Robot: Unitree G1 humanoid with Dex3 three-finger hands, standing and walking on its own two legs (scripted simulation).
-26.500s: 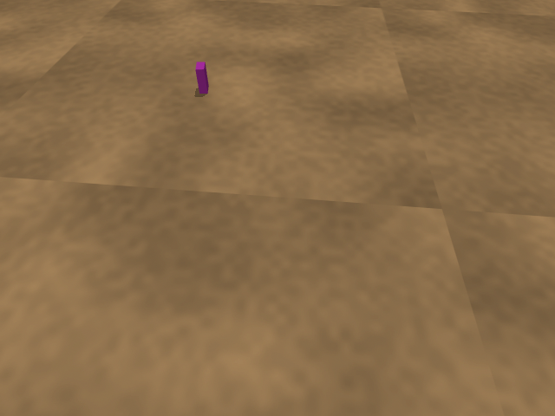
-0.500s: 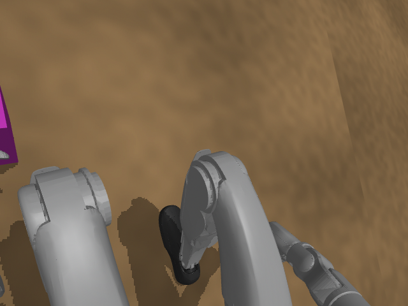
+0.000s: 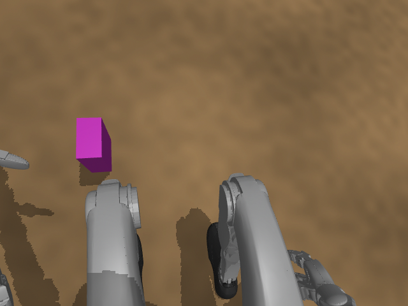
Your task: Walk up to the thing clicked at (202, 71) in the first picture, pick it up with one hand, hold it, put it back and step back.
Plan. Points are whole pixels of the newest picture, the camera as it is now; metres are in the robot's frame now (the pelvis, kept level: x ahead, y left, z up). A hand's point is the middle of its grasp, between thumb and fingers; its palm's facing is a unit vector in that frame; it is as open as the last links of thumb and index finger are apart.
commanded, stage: home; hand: left
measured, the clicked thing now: (96, 147) +0.44 +0.24 -0.28
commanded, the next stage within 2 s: none
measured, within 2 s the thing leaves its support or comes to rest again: neither
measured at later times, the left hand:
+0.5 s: hand out of the picture +0.29 +0.28 +0.13, palm faces +0.26 -0.88 -0.39, open 17.7 cm
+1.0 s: hand out of the picture +0.23 +0.22 +0.30, palm faces +0.25 -0.92 -0.29, open 17.7 cm
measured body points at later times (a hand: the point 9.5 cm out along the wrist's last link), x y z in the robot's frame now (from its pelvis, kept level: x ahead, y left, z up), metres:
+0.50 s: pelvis +0.04 -0.01 +0.23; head +0.17 +0.04 +0.66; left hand +0.27 +0.32 +0.15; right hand +0.26 -0.24 +0.13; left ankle +0.09 +0.13 -0.33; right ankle +0.11 -0.13 -0.33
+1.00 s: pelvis +0.09 +0.02 +0.35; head +0.11 +0.03 +0.80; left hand +0.22 +0.27 +0.32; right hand +0.28 -0.19 +0.28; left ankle +0.09 +0.13 -0.33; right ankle +0.11 -0.13 -0.33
